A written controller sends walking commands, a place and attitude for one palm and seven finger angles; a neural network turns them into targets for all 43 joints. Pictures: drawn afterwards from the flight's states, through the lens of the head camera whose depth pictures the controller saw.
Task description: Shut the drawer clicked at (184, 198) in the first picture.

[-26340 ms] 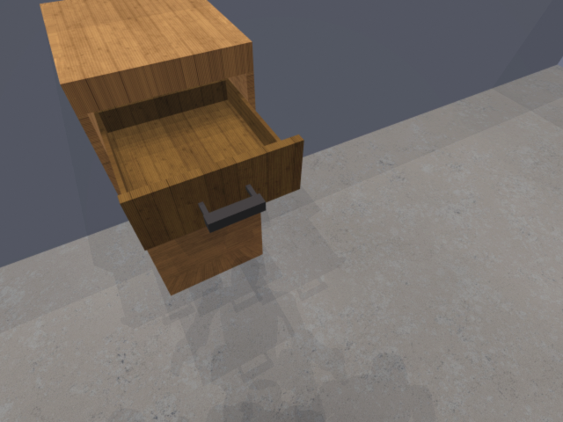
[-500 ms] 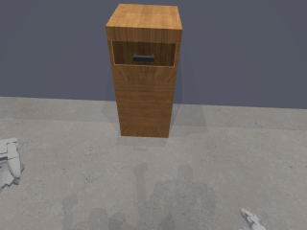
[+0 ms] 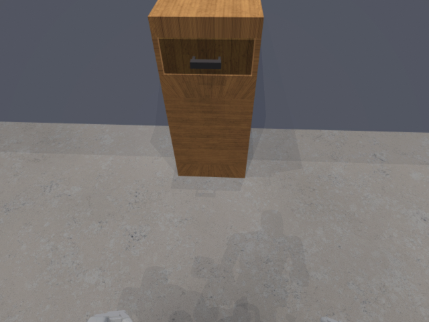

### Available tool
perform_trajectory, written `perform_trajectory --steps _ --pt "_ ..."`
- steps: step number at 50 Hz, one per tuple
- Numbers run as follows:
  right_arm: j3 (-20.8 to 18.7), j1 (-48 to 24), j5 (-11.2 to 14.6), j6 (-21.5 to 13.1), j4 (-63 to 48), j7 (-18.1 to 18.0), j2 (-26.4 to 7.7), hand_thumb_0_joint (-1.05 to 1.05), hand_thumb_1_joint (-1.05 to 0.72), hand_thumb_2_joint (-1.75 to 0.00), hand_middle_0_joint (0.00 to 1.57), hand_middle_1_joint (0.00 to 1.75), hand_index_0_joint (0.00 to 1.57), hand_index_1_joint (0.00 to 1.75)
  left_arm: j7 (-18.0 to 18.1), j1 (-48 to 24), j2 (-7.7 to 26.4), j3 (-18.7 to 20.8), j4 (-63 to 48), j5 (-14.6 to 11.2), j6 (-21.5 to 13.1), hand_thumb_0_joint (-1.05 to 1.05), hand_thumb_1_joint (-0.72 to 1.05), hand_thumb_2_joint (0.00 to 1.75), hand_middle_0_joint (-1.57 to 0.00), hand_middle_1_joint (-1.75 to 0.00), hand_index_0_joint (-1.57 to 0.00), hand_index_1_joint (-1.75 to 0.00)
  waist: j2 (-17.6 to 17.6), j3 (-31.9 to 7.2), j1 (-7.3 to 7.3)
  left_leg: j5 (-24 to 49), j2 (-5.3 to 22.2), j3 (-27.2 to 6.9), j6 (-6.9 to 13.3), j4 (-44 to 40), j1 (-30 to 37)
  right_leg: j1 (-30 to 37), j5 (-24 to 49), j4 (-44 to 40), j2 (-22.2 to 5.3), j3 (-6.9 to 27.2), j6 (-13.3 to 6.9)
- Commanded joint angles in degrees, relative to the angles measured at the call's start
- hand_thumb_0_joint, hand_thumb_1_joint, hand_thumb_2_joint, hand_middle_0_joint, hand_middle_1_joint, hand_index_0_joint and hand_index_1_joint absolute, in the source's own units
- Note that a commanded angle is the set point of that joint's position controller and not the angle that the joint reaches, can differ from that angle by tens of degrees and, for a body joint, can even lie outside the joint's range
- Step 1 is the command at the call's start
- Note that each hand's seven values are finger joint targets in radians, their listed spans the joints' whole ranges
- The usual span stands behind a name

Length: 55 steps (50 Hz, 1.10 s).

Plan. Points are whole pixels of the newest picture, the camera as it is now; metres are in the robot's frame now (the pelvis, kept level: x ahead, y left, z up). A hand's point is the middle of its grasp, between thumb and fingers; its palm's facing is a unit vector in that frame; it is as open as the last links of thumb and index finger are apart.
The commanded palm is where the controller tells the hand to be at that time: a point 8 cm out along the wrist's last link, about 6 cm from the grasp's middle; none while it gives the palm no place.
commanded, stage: let the arm hang, fingers relaxed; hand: left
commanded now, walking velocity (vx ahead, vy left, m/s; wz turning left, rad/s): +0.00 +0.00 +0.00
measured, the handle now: (206, 61) +0.99 +0.07 +0.00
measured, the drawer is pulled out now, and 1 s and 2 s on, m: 0.00 0.00 0.00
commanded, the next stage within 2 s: look to check the result in 0.86 s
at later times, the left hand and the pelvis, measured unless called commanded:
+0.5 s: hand out of the picture +0.02 +0.21 -0.15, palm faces -0.01 -0.98 -0.22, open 6.8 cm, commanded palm none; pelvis +0.01 +0.03 +0.02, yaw -2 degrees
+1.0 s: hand out of the picture +0.00 +0.19 -0.15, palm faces -0.01 -0.98 -0.17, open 7.4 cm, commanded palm none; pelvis +0.01 +0.03 +0.02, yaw -3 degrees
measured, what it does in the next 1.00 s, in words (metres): stands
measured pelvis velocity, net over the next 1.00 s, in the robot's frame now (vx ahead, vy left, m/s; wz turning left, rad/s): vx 0.01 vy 0.03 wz -0.05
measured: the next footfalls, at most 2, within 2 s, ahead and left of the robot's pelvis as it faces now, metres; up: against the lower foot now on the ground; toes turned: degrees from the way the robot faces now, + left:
none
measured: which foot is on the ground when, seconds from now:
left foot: down 0.00-1.00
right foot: down 0.00-1.00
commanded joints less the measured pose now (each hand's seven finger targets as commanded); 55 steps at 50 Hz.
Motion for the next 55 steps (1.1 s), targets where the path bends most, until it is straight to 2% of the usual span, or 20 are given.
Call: perform_trajectory --steps 1,2,3,4,5,7,8,11,15,18,21,26,34,50,55 --pt "-0.6 0.4 -0.4 -1.7 -0.9 -1.3 -5.5 0.0 -0.9 -0.9 0.2 0.3 0.2 0.3 0.1 -0.2 9.1 1.6 2.6 -0.9 -3.0 0.0 0.9 0.9 -0.88 -1.04 -0.88 -1.04 5.4 -2.9 1.46 11.7 4.3 -3.8 3.3 -10.1 3.4 3.3 11.5 -13.4 -2.2 6.1 -0.7" --pt "-0.4 0.7 -0.2 -1.6 0.4 -1.5 -4.5 0.0 -0.9 -0.9 0.2 0.3 0.2 0.3 0.1 -1.1 9.3 1.5 5.5 -1.2 -2.9 0.0 0.9 0.9 -0.84 -0.99 -0.84 -0.99 9.9 -0.9 1.12 8.1 3.9 -3.9 3.0 -11.9 1.8 3.7 8.5 -13.7 -1.8 5.5 -1.0" --pt "-0.5 1.3 -0.3 -1.4 1.1 -1.8 -4.6 0.0 -0.9 -0.9 0.2 0.3 0.2 0.3 0.3 -0.1 8.3 1.9 7.1 -1.2 -2.8 0.0 0.9 0.9 -0.8 -0.95 -0.8 -0.95 12.7 -0.9 1.63 6.6 5.1 -5.2 3.3 -14.0 1.2 4.9 7.4 -13.9 -0.8 4.8 -0.7" --pt "-0.5 1.3 -0.4 -1.3 2.0 -2.1 -4.0 0.0 -0.9 -0.9 0.2 0.3 0.2 0.3 0.3 0.6 7.3 1.8 9.2 -1.4 -2.8 0.0 0.9 0.9 -0.76 -0.91 -0.76 -0.91 14.2 -1.4 2.02 5.2 5.2 -4.9 3.3 -14.9 0.9 6.6 8.4 -15.2 -0.7 4.7 -0.9" --pt "-0.3 1.7 -0.2 -1.3 2.7 -2.2 -3.7 0.0 -0.9 -0.9 0.2 0.3 0.2 0.3 0.2 0.6 7.8 1.4 11.4 -1.5 -3.0 0.0 0.9 0.9 -0.72 -0.86 -0.72 -0.86 13.0 -2.1 2.15 5.5 4.6 -4.4 3.0 -14.8 1.0 8.3 10.5 -16.2 -1.0 5.1 -1.1" --pt "-0.3 3.1 0.2 -1.4 4.5 -2.5 -3.3 0.0 -0.9 -0.9 0.2 0.3 0.2 0.3 0.2 0.3 7.9 0.9 14.8 -1.6 -3.3 0.0 0.9 0.9 -0.64 -0.78 -0.64 -0.78 7.7 -3.8 1.81 7.7 4.0 -3.0 2.4 -13.7 3.6 9.3 14.0 -17.9 -2.0 5.8 -1.7" --pt "-0.5 4.5 0.4 -1.4 5.1 -2.6 -3.3 0.0 -0.9 -0.9 0.2 0.3 0.2 0.3 0.3 0.0 8.2 0.8 16.0 -1.6 -3.5 0.0 0.9 0.9 -0.6 -0.73 -0.6 -0.73 3.1 -4.3 1.48 9.5 4.2 -2.7 2.2 -13.2 5.2 9.5 15.7 -18.3 -2.4 5.5 -1.8" --pt "-0.3 6.3 0.5 -1.3 8.0 -2.8 -3.4 0.0 -0.9 -0.9 0.2 0.3 0.2 0.3 0.4 -1.0 7.5 0.1 19.5 -1.7 -3.4 0.0 0.9 0.9 -0.48 -0.6 -0.48 -0.6 1.4 -2.7 1.03 10.3 4.6 -2.5 2.2 -15.0 7.2 7.9 14.5 -19.4 -2.4 4.5 -1.4" --pt "-0.1 7.4 0.7 -1.4 10.8 -3.0 -2.8 0.0 -0.9 -0.9 0.2 0.3 0.2 0.3 0.6 -0.5 6.7 -0.2 23.2 -1.7 -3.2 0.0 0.9 0.9 -0.32 -0.43 -0.32 -0.43 0.0 -0.1 1.22 10.8 5.0 -2.5 2.4 -17.1 7.5 7.5 13.1 -20.0 -2.2 3.9 -1.0" --pt "-0.1 8.3 0.7 -1.4 12.4 -3.0 -2.4 0.0 -0.9 -0.9 0.2 0.3 0.2 0.3 0.9 0.3 6.2 -0.4 25.3 -1.7 -3.3 0.0 0.9 0.9 -0.2 -0.3 -0.2 -0.3 -1.7 0.4 1.34 10.6 4.7 -2.4 2.5 -17.6 8.5 7.1 12.8 -20.4 -2.2 4.4 -0.9" --pt "0.1 9.0 0.6 -1.4 14.3 -3.1 -1.2 0.0 -0.9 -0.9 0.2 0.3 0.2 0.3 1.1 0.3 5.2 -0.5 26.8 -1.8 -3.2 0.0 0.9 0.9 -0.2 -0.3 -0.2 -0.3 -2.5 2.8 1.27 9.1 4.4 -2.0 2.4 -18.5 7.9 6.3 11.7 -20.9 -2.3 4.4 -0.8" --pt "0.2 9.9 0.5 -1.3 16.1 -3.1 0.2 0.0 -0.9 -0.9 0.2 0.3 0.2 0.3 1.3 0.5 4.2 -0.5 28.2 -1.7 -3.1 0.0 0.9 0.9 -0.2 -0.3 -0.2 -0.3 -1.2 5.1 1.28 5.3 4.0 -1.9 2.3 -19.8 6.5 5.6 9.2 -21.4 -2.1 4.8 -0.8" --pt "0.0 11.1 0.6 -1.7 17.6 -3.4 1.8 0.0 -0.9 -0.9 0.2 0.3 0.2 0.3 1.6 1.5 2.9 -0.3 29.7 -1.8 -3.5 0.0 0.9 0.9 -0.2 -0.3 -0.2 -0.3 0.4 3.9 1.38 7.6 3.9 -1.5 2.3 -19.2 7.3 6.6 11.3 -21.4 -2.2 5.0 -0.9" --pt "-0.2 12.5 0.7 -1.7 19.1 -3.6 2.9 0.0 -0.9 -0.9 0.2 0.3 0.2 0.3 1.8 2.7 1.3 -0.3 31.1 -1.6 -3.6 0.0 0.9 0.9 -0.2 -0.3 -0.2 -0.3 -0.6 4.9 0.9 6.0 4.0 -1.2 2.3 -19.4 8.0 5.2 10.5 -21.7 -1.9 5.2 -0.9" --pt "-0.3 12.4 0.7 -1.8 19.1 -3.7 3.0 0.0 -0.9 -0.9 0.2 0.3 0.2 0.3 1.9 3.2 1.1 -0.2 31.4 -1.7 -3.8 0.0 0.9 0.9 -0.2 -0.3 -0.2 -0.3 -0.7 3.6 1.03 8.0 4.0 -1.0 2.3 -18.8 8.9 5.8 11.6 -21.6 -2.1 5.3 -0.9"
